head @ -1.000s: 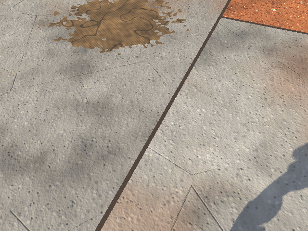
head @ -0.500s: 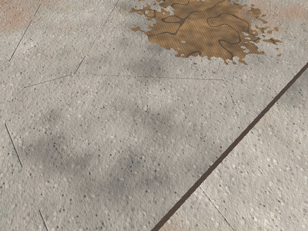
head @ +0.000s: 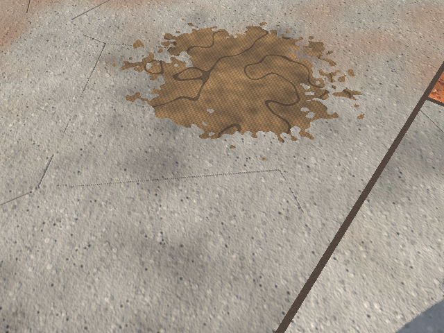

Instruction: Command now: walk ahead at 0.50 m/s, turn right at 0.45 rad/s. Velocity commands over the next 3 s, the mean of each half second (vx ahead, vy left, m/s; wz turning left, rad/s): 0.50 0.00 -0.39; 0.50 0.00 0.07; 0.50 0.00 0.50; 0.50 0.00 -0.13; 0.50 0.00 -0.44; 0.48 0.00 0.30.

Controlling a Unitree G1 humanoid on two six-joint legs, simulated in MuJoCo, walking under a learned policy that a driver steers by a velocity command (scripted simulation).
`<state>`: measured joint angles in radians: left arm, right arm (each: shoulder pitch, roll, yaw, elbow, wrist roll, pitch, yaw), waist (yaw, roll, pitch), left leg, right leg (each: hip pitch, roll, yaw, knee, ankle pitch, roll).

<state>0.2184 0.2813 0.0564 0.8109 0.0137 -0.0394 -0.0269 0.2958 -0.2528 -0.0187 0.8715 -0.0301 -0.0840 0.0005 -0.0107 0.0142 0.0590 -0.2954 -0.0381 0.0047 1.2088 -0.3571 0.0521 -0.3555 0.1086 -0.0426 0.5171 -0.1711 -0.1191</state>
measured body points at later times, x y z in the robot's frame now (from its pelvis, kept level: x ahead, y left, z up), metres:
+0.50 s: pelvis +0.29 +0.02 +0.00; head +0.32 +0.02 +0.45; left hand +0.35 +0.30 -0.13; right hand +0.42 -0.26 -0.09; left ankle +0.39 +0.09 -0.73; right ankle +0.11 -0.05 -0.65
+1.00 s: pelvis +0.54 -0.07 +0.00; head +0.57 -0.08 +0.45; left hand +0.77 +0.13 -0.09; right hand +0.46 -0.31 -0.14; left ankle +0.41 +0.08 -0.67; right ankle +0.60 -0.16 -0.73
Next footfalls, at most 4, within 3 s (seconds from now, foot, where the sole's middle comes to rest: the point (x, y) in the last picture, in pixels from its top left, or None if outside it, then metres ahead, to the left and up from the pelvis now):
0.42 left None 0.42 0.08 -0.77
0.92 right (288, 275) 0.63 -0.17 -0.77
1.46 left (222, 202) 0.91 0.03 -0.77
2.02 right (247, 136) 1.22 -0.07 -0.77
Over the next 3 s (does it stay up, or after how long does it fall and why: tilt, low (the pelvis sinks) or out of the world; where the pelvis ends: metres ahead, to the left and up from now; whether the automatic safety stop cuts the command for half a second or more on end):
stays up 1.60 -0.05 0.01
